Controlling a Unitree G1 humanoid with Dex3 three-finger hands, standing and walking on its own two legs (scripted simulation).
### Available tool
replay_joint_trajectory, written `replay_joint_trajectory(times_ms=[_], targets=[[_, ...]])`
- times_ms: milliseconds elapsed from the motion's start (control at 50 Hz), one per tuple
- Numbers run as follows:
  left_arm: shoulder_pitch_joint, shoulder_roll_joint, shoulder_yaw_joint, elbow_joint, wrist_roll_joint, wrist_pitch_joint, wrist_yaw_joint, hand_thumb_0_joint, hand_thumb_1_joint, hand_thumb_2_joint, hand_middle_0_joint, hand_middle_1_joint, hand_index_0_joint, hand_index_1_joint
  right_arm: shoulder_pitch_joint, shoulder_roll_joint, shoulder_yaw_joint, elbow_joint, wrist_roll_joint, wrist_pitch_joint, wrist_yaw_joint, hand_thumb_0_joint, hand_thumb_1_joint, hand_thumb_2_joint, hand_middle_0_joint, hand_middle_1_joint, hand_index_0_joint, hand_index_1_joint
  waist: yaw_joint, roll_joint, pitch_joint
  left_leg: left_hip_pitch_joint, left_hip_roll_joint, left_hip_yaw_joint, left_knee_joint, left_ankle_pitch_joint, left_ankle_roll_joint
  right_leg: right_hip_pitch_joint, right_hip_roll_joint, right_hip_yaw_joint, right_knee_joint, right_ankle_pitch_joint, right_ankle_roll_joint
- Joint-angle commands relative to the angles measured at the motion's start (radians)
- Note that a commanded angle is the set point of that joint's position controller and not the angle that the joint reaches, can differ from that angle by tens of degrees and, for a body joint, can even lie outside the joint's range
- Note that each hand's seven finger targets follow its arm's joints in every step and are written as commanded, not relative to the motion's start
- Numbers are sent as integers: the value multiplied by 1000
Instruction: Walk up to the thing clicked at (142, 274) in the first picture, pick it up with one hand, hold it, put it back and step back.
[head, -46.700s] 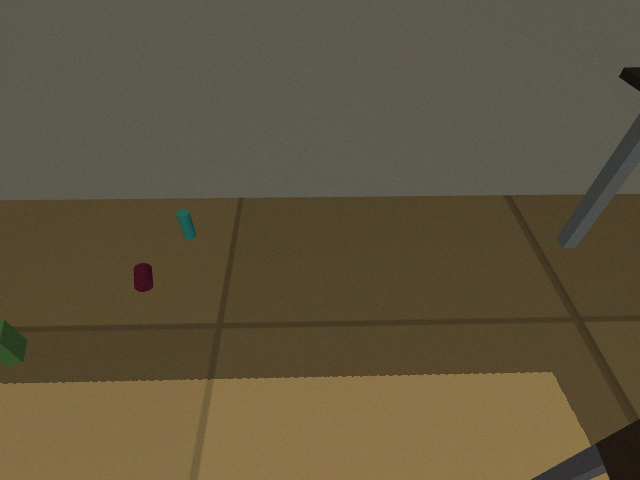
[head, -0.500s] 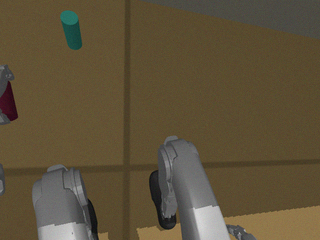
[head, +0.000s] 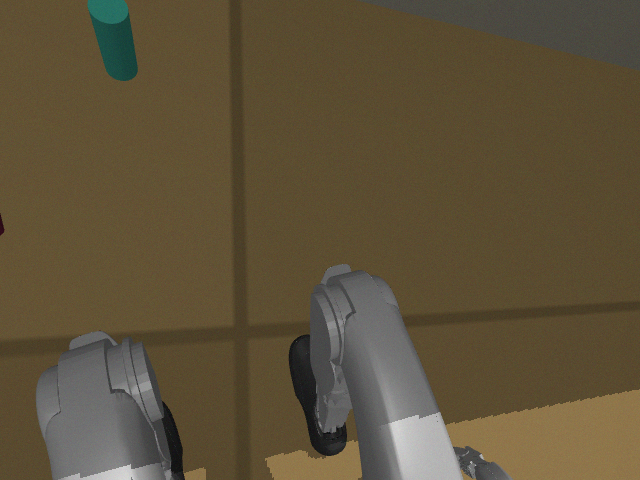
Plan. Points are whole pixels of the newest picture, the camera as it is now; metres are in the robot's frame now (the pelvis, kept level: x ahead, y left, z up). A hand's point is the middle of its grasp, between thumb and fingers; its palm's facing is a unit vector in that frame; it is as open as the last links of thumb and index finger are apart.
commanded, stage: lower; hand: left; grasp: from above
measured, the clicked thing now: out of the picture +0.50 +0.31 -0.20
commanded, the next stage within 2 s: rest in 0.20 s
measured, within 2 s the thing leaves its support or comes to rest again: neither
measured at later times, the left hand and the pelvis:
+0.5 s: hand out of the picture +0.51 +0.29 -0.23, palm faces -0.44 -0.08 -0.90, open 11.9 cm; pelvis +0.00 +0.01 -0.02, yaw -3 degrees
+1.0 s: hand out of the picture +0.51 +0.29 -0.26, palm faces -0.44 -0.10 -0.89, open 11.9 cm; pelvis +0.00 +0.01 -0.03, yaw -5 degrees
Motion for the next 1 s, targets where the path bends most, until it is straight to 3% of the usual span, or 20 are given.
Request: replay_joint_trajectory(times_ms=[0, 20, 60, 120, 160, 220, 280, 360, 460, 500, 520, 600, 620, 700, 740, 760, 920, 940, 960, 980], targets=[[-355, 244, 18, -120, 4, -9, 49, 0, 368, 865, -776, -814, -792, -796, 252, -264, -74, 19, -13, -7, -11, 0, -903, -897, 200, 300, 200, 300, -44, 361, -660, 497, -16, 105, -227, 236, 20, 350, 49, -114, -184, 235, -82], [-351, 237, 10, -80, 1, -9, 55, 0, 386, 837, -779, -807, -800, -784, 235, -268, -68, 12, -14, -8, -10, 0, -901, -896, 200, 300, 200, 300, -46, 360, -649, 477, -17, 101, -233, 209, 21, 336, 51, -118, -184, 209, -83], [-383, 292, 34, -114, 7, -23, 72, 0, 360, 846, -756, -823, -778, -800, 231, -273, -63, 6, -19, -10, -11, 0, -901, -896, 200, 300, 200, 300, -43, 372, -666, 478, -16, 98, -229, 198, 20, 344, 54, -124, -176, 202, -83], [-382, 313, 52, -96, 28, -26, 85, 0, 388, 855, -759, -844, -785, -816, 235, -293, -58, -6, -34, -18, -6, 0, -897, -894, 200, 300, 200, 300, -64, 392, -631, 497, -16, 90, -214, 207, 17, 302, 51, -136, -162, 204, -83], [-387, 291, 29, -88, 33, -28, 97, 0, 365, 849, -748, -842, -773, -816, 226, -286, -52, -2, -34, -21, -5, 0, -899, -896, 200, 300, 200, 300, -60, 415, -644, 502, -14, 87, -218, 193, 15, 301, 55, -139, -157, 194, -85], [-391, 320, 49, -83, 32, -21, 117, 0, 361, 870, -733, -868, -759, -839, 222, -301, -47, -10, -41, -32, -3, 0, -896, -894, 200, 300, 200, 300, -67, 416, -628, 501, -12, 77, -215, 174, 15, 277, 54, -147, -151, 183, -83], [-377, 347, 65, -96, 47, -17, 132, 0, 336, 892, -724, -869, -744, -846, 228, -305, -40, -11, -49, -37, -1, 0, -898, -895, 200, 300, 200, 300, -64, 454, -668, 534, -10, 74, -205, 234, 12, 306, 55, -152, -133, 234, -79], [-348, 350, 85, -34, 40, -5, 141, 0, 288, 863, -682, -829, -702, -807, 237, -315, -32, -9, -52, -45, 7, 0, -891, -893, 201, 300, 200, 300, -87, 423, -616, 498, -9, 72, -173, 268, 12, 303, 59, -158, -126, 258, -83], [-359, 339, 51, -28, 33, -4, 143, 0, 285, 849, -680, -825, -700, -802, 211, -317, -15, -21, -57, -57, 11, 0, -891, -893, 201, 300, 201, 300, -94, 430, -604, 481, -5, 66, -168, 235, 12, 309, 66, -162, -129, 239, -83], [-356, 393, 82, -31, 41, -3, 142, 0, 307, 854, -700, -816, -719, -795, 232, -333, -12, -20, -60, -62, 12, 0, -890, -893, 201, 300, 201, 300, -98, 433, -589, 493, -4, 66, -157, 248, 13, 309, 65, -166, -127, 246, -80], [-350, 370, 70, -23, 40, -4, 141, 0, 323, 864, -711, -814, -728, -794, 222, -343, -8, -33, -64, -63, 12, 0, -888, -892, 201, 300, 201, 300, -104, 425, -575, 493, -6, 62, -154, 256, 10, 299, 63, -172, -127, 245, -82], [-347, 411, 101, -26, 48, -15, 161, 0, 337, 891, -718, -836, -735, -816, 221, -347, 2, -30, -71, -61, 16, 0, -890, -894, 201, 300, 201, 300, -110, 455, -589, 514, 0, 47, -153, 277, 4, 314, 69, -183, -116, 260, -85], [-352, 399, 90, -26, 49, -16, 159, 0, 342, 881, -723, -833, -741, -812, 226, -345, 6, -35, -76, -64, 20, 0, -891, -894, 201, 300, 201, 300, -124, 456, -582, 521, 1, 51, -144, 285, 5, 321, 69, -181, -114, 272, -81], [-346, 426, 85, -13, 51, -18, 178, 0, 319, 907, -723, -822, -731, -811, 205, -347, 18, -36, -83, -71, 21, 0, -891, -895, 201, 300, 201, 300, -116, 446, -578, 482, 4, 55, -138, 247, 11, 348, 77, -178, -126, 256, -80], [-353, 427, 87, -1, 55, -16, 184, 0, 348, 902, -737, -827, -749, -812, 217, -353, 24, -31, -88, -76, 26, 0, -891, -895, 201, 300, 201, 300, -136, 455, -556, 499, 6, 50, -135, 268, 8, 335, 75, -186, -116, 273, -78], [-336, 424, 85, -5, 48, -16, 189, 0, 351, 911, -740, -820, -749, -809, 207, -355, 24, -32, -89, -78, 27, 0, -888, -894, 201, 300, 201, 300, -124, 471, -571, 518, 7, 45, -143, 286, 6, 334, 77, -189, -111, 283, -76], [-353, 416, 56, 29, 41, -7, 197, 0, 378, 902, -760, -819, -771, -806, 188, -370, 47, -47, -96, -101, 40, 0, -889, -895, 201, 300, 201, 300, -154, 475, -515, 507, 12, 37, -130, 264, 7, 324, 82, -198, -113, 276, -74], [-336, 445, 72, 42, 34, -6, 206, 0, 366, 900, -759, -802, -766, -793, 192, -368, 52, -39, -96, -100, 39, 0, -889, -895, 201, 300, 201, 300, -141, 469, -532, 492, 12, 32, -141, 254, 8, 347, 85, -199, -116, 268, -75], [-349, 441, 66, 47, 38, -7, 204, 0, 378, 896, -761, -822, -773, -807, 183, -374, 57, -49, -97, -105, 41, 0, -891, -896, 201, 300, 201, 300, -156, 452, -501, 481, 11, 33, -125, 242, 7, 319, 81, -201, -111, 259, -77], [-325, 457, 74, 45, 39, -7, 209, 0, 368, 898, -753, -810, -763, -798, 186, -370, 54, -41, -95, -102, 41, 0, -888, -895, 201, 300, 201, 300, -137, 470, -529, 498, 14, 30, -145, 248, 6, 344, 85, -201, -113, 261, -75]])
